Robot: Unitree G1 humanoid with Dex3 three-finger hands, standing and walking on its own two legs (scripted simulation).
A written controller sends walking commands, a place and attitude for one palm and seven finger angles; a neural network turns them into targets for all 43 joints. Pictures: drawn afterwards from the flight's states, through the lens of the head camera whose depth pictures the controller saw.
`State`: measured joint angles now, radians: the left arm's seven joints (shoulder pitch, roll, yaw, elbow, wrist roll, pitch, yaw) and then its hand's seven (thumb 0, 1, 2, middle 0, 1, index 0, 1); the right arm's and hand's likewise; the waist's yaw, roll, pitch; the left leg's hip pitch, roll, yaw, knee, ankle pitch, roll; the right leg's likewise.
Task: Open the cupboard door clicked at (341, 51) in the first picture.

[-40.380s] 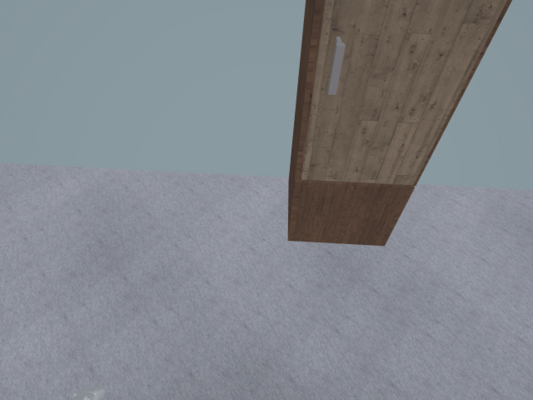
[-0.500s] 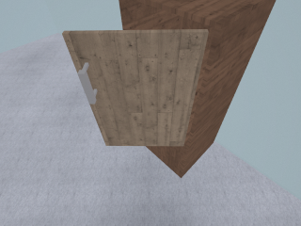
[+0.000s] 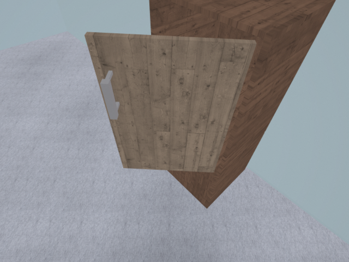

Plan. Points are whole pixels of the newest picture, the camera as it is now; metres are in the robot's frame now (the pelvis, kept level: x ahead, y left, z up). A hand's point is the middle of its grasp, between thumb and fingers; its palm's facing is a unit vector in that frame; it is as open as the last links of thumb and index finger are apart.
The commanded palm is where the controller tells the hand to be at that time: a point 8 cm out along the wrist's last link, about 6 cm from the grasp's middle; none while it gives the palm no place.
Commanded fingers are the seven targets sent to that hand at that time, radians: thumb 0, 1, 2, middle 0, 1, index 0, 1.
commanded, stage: look again from close up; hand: left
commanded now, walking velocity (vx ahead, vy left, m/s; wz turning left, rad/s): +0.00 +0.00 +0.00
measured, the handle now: (112, 95) +0.51 +0.21 +0.09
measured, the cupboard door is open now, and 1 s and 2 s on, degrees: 44 44 44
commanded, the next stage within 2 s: raise the hand with hooked fingers in 0.36 s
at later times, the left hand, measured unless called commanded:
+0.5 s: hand out of the picture +0.04 +0.21 -0.17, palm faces +0.08 -0.98 -0.20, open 7.3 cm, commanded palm +0.11 +0.25 -0.07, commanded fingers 0.00 0.83 0.87 -0.20 -0.34 -0.20 -0.34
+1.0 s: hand (74, 253) +0.14 +0.22 -0.02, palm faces +0.14 -0.99 -0.07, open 9.3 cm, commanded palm +0.14 +0.27 -0.01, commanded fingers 0.00 0.25 0.62 -0.25 -0.72 -0.25 -0.72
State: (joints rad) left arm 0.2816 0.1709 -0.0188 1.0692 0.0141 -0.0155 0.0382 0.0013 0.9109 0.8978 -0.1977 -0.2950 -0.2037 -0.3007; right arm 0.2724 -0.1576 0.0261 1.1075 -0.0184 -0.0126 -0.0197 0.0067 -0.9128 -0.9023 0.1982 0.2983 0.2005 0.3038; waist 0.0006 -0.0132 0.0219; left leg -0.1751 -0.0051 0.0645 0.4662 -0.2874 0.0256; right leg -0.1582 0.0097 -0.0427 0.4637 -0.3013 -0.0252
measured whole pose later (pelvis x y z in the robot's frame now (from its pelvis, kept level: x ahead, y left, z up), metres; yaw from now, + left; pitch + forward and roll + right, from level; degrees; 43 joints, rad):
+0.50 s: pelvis +0.01 +0.03 +0.00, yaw +1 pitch +0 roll -1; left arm 0.31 0.19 0.01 0.92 -0.02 0.05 0.05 0.00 0.91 0.90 -0.20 -0.30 -0.20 -0.30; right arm 0.24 -0.17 0.02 1.06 0.00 -0.03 -0.03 0.00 -0.91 -0.90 0.20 0.30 0.20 0.30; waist 0.01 -0.02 0.03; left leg -0.18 -0.03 0.06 0.47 -0.30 0.06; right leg -0.14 -0.02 -0.04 0.44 -0.30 0.01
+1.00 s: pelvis -0.04 -0.01 -0.07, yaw +4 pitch +10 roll -2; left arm 0.41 0.24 0.20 0.05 -0.28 -0.46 -0.27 0.01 0.47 0.71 -0.23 -0.57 -0.23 -0.58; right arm 0.19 -0.27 -0.01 0.51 0.03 -0.22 -0.06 0.01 -0.90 -0.90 0.20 0.30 0.20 0.30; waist 0.04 0.00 -0.11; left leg -0.76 0.00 -0.01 1.06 -0.48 0.02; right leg -0.72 0.02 -0.13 1.01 -0.48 -0.07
